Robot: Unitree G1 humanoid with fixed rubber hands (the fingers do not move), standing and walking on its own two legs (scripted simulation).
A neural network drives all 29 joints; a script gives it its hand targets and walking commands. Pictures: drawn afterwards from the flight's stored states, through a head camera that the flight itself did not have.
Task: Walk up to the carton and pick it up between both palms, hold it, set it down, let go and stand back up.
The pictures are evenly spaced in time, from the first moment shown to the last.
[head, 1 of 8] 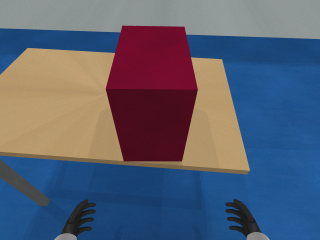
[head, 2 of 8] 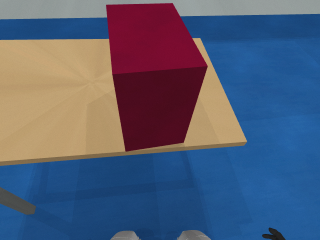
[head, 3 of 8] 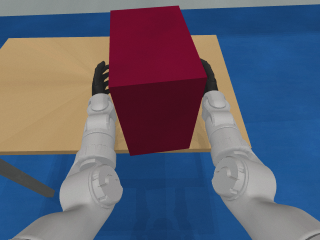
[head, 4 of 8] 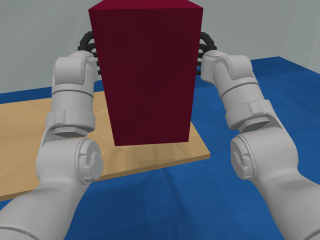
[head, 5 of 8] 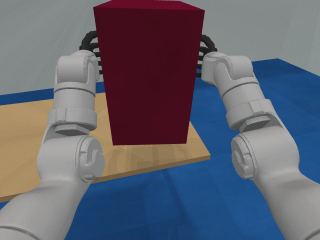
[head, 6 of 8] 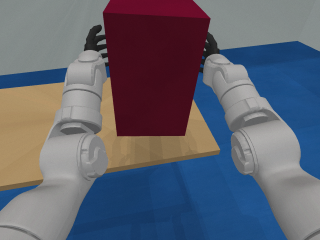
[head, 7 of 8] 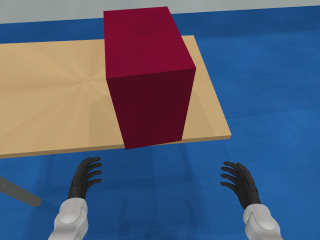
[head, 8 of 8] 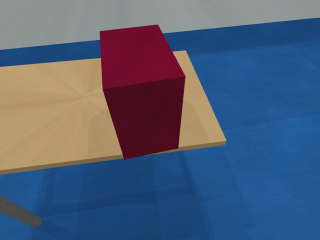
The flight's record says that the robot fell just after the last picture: no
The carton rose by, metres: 0.23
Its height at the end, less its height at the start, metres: +0.00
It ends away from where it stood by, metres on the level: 0.04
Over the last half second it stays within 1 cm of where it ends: yes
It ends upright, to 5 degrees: yes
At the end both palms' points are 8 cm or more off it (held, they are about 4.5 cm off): yes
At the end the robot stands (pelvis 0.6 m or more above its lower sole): yes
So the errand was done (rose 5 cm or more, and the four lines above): yes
